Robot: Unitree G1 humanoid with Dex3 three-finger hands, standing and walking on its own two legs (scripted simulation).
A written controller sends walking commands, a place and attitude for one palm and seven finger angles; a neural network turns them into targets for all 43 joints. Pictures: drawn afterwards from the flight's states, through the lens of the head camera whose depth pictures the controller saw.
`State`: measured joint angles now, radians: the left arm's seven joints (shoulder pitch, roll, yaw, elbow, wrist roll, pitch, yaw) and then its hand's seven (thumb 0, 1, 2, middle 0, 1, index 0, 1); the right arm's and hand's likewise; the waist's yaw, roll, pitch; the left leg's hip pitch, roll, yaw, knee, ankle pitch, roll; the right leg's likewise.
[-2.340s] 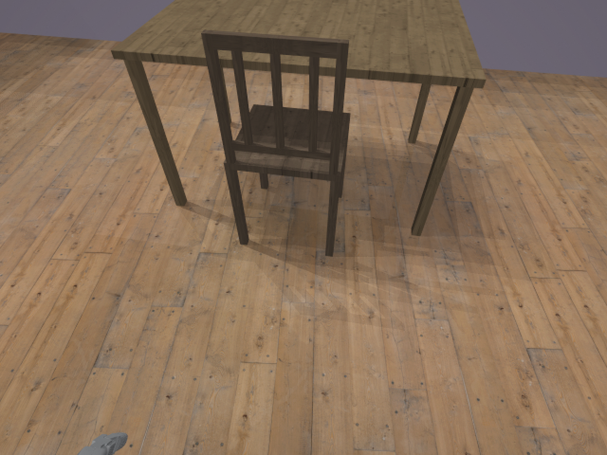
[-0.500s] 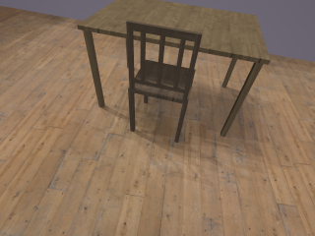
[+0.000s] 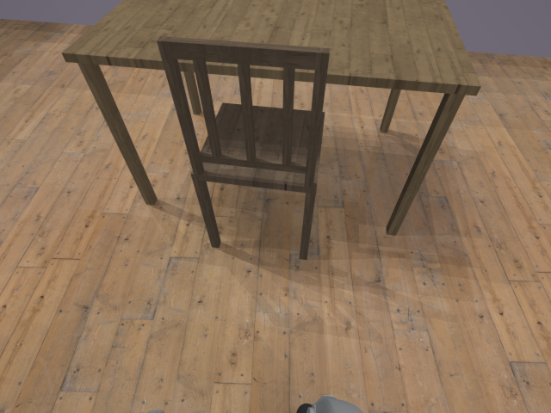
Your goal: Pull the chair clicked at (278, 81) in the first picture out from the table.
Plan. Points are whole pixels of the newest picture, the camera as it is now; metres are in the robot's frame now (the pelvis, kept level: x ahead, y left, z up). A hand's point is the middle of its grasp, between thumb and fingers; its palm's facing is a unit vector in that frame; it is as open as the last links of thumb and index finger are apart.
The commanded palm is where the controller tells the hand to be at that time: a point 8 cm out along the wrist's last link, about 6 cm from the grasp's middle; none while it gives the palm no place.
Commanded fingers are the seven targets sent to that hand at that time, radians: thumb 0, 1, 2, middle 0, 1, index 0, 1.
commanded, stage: turn to face it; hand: left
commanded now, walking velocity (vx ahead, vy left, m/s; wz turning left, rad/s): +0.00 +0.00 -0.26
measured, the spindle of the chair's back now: (247, 116) +0.81 +0.10 -0.06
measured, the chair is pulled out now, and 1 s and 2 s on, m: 0.00 0.00 0.00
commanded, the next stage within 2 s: take the last steps up to it in 0.16 s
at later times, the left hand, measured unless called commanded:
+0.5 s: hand out of the picture +0.12 +0.18 -0.16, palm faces +0.02 -0.99 -0.14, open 7.4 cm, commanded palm none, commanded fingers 0.00 0.90 0.90 -0.20 -0.30 -0.20 -0.30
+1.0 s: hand (226, 301) +0.33 +0.11 -0.14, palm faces -0.06 -0.98 -0.21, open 7.3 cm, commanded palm none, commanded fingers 0.00 0.90 0.90 -0.20 -0.30 -0.20 -0.30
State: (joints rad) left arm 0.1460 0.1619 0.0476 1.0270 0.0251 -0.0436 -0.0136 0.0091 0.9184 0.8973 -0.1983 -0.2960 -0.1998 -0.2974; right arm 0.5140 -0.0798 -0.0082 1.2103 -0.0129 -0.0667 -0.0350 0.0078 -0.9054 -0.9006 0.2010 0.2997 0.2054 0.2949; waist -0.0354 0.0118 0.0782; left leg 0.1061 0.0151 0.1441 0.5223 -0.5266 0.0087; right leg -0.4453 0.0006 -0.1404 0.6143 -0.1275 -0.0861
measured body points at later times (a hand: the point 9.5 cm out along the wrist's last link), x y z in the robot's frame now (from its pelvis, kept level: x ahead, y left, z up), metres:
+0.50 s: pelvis +0.10 +0.01 +0.02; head +0.09 +0.03 +0.47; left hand +0.12 +0.24 -0.14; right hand +0.13 -0.22 -0.12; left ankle +0.10 +0.12 -0.71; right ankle +0.11 -0.07 -0.71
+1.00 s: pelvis +0.23 -0.06 +0.02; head +0.25 -0.08 +0.47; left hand +0.33 +0.16 -0.12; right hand +0.13 -0.26 -0.14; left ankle +0.17 +0.08 -0.63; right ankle +0.24 -0.15 -0.71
